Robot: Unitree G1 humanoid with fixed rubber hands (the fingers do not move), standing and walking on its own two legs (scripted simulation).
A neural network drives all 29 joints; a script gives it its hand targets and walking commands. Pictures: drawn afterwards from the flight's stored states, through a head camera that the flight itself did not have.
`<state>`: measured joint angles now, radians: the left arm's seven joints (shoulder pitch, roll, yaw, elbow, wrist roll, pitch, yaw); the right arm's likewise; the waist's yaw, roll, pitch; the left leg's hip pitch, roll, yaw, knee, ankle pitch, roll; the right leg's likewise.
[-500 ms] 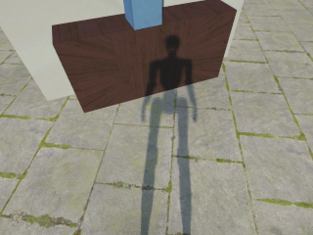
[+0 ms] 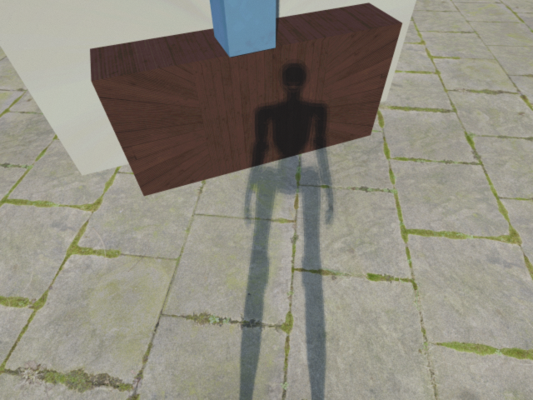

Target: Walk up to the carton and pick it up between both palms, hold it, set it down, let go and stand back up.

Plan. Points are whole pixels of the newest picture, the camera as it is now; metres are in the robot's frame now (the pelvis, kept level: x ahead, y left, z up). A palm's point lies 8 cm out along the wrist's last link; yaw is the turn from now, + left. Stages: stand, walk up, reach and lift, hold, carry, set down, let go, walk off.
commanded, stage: stand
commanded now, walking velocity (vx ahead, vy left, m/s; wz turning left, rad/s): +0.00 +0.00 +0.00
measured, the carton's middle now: (242, 9) +1.46 +0.13 -0.01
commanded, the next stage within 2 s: walk up in 0.66 s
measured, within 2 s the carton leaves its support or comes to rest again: neither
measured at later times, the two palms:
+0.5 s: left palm out of the picture -0.03 +0.19 -0.15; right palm out of the picture -0.03 -0.19 -0.15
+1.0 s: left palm out of the picture -0.04 +0.21 -0.15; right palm out of the picture -0.02 -0.21 -0.15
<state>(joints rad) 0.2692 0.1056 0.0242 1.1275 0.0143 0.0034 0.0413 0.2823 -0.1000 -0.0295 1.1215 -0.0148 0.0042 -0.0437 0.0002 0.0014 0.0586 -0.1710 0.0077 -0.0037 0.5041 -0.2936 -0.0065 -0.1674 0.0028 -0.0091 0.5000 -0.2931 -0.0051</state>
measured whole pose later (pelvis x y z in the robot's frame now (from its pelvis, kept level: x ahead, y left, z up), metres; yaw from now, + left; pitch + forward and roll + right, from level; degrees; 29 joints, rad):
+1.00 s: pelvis +0.00 +0.00 +0.00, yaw +4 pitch -2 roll -1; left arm 0.34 0.11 0.04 1.13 0.05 -0.04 0.04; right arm 0.35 -0.13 -0.03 1.13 -0.06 0.00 0.00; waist 0.02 0.02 0.02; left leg -0.35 0.02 0.02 0.83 -0.54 -0.01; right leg -0.16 0.00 -0.06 0.52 -0.40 -0.04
